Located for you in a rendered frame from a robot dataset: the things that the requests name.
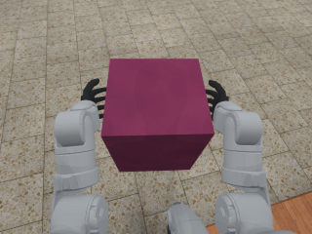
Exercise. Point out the left robot hand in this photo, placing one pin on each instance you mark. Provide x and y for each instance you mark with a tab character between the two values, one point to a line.
89	94

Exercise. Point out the left robot upper arm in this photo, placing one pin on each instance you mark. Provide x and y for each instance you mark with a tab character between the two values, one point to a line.
80	214

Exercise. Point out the carton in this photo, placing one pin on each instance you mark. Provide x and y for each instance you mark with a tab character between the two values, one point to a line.
156	114

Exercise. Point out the left robot forearm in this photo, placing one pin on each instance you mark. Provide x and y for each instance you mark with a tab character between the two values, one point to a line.
75	144

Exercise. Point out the right robot hand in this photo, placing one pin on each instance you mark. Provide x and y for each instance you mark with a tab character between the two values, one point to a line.
218	96

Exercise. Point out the robot right shin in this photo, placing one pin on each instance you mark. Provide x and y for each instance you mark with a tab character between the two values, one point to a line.
175	203

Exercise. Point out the robot right thigh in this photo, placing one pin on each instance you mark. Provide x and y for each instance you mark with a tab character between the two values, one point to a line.
182	220

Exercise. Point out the right robot upper arm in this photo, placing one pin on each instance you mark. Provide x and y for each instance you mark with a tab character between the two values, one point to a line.
244	213

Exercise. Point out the right robot forearm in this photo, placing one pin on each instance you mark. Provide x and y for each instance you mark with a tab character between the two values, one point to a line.
242	143

